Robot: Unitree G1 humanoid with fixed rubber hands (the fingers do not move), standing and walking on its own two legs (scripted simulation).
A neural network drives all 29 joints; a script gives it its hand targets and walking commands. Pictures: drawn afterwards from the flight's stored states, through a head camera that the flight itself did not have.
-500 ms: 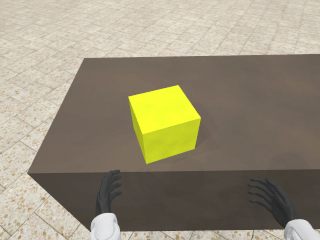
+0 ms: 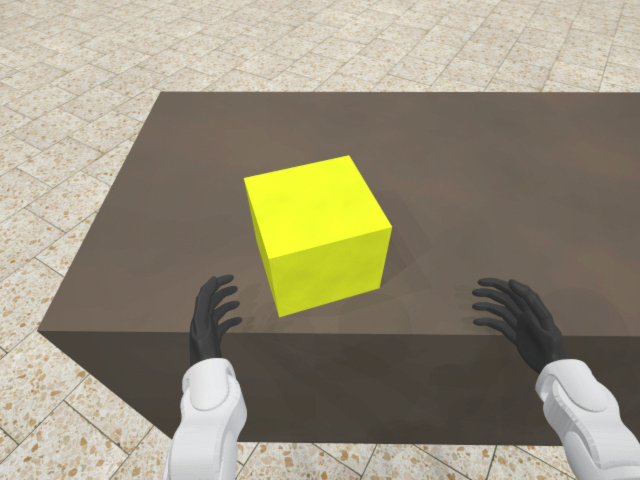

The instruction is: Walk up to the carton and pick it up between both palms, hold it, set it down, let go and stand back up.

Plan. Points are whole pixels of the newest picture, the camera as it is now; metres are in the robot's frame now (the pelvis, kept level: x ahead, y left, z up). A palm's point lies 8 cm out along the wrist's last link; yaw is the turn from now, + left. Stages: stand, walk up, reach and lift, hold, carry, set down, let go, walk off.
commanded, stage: reach and lift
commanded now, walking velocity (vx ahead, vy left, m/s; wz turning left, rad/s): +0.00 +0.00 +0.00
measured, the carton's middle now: (314, 235) +0.46 +0.07 +0.01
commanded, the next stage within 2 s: none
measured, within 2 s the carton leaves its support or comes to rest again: neither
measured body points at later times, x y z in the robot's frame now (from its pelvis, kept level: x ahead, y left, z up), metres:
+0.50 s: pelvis +0.00 +0.01 +0.00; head +0.03 +0.02 +0.45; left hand +0.29 +0.20 +0.09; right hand +0.36 -0.18 +0.07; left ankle -0.01 +0.17 -0.75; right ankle +0.03 -0.06 -0.75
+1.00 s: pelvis -0.01 +0.00 +0.00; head +0.02 -0.01 +0.45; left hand +0.33 +0.21 +0.12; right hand +0.42 -0.16 +0.11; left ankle -0.01 +0.17 -0.75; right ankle +0.03 -0.06 -0.75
